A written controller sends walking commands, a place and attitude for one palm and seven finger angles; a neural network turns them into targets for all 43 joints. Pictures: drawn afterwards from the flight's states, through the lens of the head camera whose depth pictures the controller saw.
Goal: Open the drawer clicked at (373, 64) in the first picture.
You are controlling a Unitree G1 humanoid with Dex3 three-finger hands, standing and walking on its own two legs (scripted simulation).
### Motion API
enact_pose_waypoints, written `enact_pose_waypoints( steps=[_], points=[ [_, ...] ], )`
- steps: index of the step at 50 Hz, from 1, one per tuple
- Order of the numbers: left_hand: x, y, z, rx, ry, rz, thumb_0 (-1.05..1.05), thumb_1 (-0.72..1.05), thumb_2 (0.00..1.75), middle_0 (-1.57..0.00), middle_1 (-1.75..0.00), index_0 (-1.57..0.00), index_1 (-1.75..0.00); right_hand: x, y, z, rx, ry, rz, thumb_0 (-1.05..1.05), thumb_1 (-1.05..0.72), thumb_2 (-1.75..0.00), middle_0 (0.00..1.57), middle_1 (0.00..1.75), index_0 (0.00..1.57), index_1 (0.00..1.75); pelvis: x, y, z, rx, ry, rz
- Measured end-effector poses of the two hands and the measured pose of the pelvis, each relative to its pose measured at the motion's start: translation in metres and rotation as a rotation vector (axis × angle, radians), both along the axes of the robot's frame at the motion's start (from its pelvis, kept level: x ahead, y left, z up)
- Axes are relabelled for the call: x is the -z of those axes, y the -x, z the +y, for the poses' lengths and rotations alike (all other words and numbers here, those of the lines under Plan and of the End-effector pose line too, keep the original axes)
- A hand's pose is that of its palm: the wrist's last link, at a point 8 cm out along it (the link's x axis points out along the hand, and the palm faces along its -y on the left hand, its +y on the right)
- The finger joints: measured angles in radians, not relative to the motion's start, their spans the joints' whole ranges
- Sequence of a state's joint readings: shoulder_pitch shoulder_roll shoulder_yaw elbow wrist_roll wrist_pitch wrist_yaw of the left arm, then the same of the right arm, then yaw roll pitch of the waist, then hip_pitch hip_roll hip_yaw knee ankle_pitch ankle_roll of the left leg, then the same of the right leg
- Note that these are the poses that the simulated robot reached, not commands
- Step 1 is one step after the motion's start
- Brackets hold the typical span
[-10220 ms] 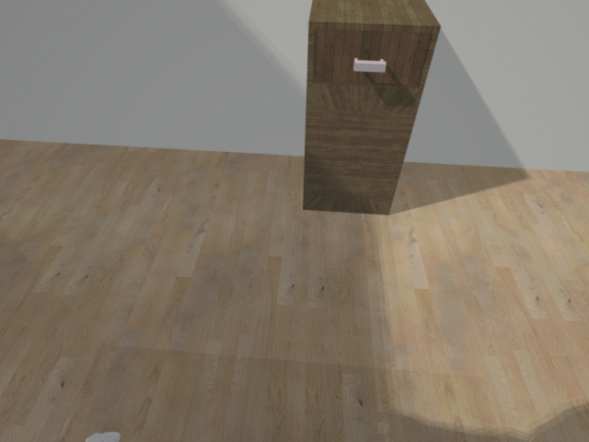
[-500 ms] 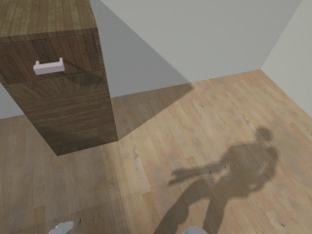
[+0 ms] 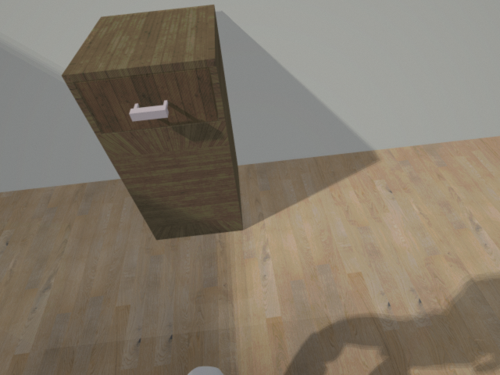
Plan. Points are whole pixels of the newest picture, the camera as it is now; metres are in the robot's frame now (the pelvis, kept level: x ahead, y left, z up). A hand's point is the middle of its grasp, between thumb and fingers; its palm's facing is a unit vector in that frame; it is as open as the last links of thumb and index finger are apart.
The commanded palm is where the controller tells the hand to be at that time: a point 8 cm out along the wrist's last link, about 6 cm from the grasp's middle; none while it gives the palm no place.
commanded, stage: take the last steps up to it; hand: left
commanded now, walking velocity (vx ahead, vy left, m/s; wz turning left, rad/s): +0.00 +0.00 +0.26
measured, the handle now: (150, 108) +0.82 +0.34 -0.03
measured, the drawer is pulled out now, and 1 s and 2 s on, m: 0.00 0.00 0.00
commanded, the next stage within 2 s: come to a stop and stand still in 1.06 s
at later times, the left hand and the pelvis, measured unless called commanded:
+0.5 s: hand out of the picture +0.04 +0.26 -0.18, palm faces +0.14 -0.97 -0.18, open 7.4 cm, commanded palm none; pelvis +0.05 +0.07 +0.00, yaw +5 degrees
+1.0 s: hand (168, 311) +0.27 +0.20 -0.16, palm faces +0.13 -0.96 -0.24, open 7.1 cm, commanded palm none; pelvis +0.23 +0.01 +0.00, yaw +5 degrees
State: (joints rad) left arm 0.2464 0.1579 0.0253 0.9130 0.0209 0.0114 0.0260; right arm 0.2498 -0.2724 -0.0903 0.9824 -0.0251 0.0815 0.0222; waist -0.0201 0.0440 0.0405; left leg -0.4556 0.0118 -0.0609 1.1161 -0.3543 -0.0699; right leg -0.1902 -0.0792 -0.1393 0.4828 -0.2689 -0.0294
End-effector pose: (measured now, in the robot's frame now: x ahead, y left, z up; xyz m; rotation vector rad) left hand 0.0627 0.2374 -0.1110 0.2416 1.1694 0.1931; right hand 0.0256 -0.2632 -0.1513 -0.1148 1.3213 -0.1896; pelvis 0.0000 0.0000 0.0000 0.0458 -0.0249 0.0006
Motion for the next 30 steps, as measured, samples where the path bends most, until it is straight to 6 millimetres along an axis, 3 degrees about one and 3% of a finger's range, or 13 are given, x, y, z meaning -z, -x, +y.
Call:
enact_pose_waypoints(
  steps=[5, 11, 15, 18, 21, 26, 30],
  points=[
    [0.014, 0.053, 0.011, -0.086, 0.031, 0.096, 0.0, 0.9, 0.9, -0.21, -0.3, -0.21, -0.3, -0.007, -0.03, 0.014, -0.082, 0.022, -0.023, 0.0, -0.91, -0.9, 0.19, 0.3, 0.2, 0.3, 0.001, 0.004, 0.01, -0.034, 0.009, 0.006],
    [0.039, 0.114, 0.039, -0.197, 0.083, 0.21, 0.0, 0.9, 0.9, -0.21, -0.3, -0.21, -0.3, -0.018, -0.076, 0.054, -0.199, 0.052, -0.127, 0.0, -0.91, -0.9, 0.19, 0.3, 0.2, 0.3, 0.01, 0.003, 0.037, -0.071, 0.049, 0.018],
    [0.047, 0.129, 0.056, -0.215, 0.105, 0.285, 0.0, 0.91, 0.9, -0.2, -0.3, -0.2, -0.29, -0.025, -0.083, 0.082, -0.212, 0.056, -0.176, 0.0, -0.91, -0.9, 0.19, 0.3, 0.2, 0.3, 0.01, -0.005, 0.052, -0.068, 0.056, 0.004],
    [0.042, 0.113, 0.063, -0.202, 0.119, 0.277, 0.01, 0.91, 0.9, -0.2, -0.3, -0.2, -0.29, -0.028, -0.071, 0.096, -0.186, 0.05, -0.149, 0.0, -0.91, -0.9, 0.19, 0.3, 0.2, 0.3, 0.002, -0.018, 0.06, -0.077, 0.068, -0.003],
    [0.038, 0.084, 0.068, -0.187, 0.127, 0.23, 0.01, 0.91, 0.9, -0.2, -0.3, -0.2, -0.29, -0.027, -0.055, 0.098, -0.157, 0.054, -0.086, 0.0, -0.93, -0.9, 0.2, 0.3, 0.2, 0.3, -0.001, -0.03, 0.066, -0.086, 0.066, -0.008],
    [0.037, 0.021, 0.069, -0.154, 0.126, 0.155, 0.0, 0.91, 0.9, -0.2, -0.3, -0.2, -0.29, -0.019, -0.02, 0.102, -0.1, 0.033, 0.055, 0.0, -0.92, -0.9, 0.2, 0.3, 0.2, 0.3, 0.0, -0.056, 0.067, -0.083, 0.052, -0.008],
    [0.037, -0.04, 0.061, -0.102, 0.121, 0.109, 0.0, 0.91, 0.9, -0.2, -0.3, -0.2, -0.29, -0.012, 0.003, 0.103, -0.038, 0.006, 0.168, 0.0, -0.91, -0.9, 0.2, 0.3, 0.2, 0.3, 0.004, -0.082, 0.061, -0.073, 0.041, -0.002]
  ],
)
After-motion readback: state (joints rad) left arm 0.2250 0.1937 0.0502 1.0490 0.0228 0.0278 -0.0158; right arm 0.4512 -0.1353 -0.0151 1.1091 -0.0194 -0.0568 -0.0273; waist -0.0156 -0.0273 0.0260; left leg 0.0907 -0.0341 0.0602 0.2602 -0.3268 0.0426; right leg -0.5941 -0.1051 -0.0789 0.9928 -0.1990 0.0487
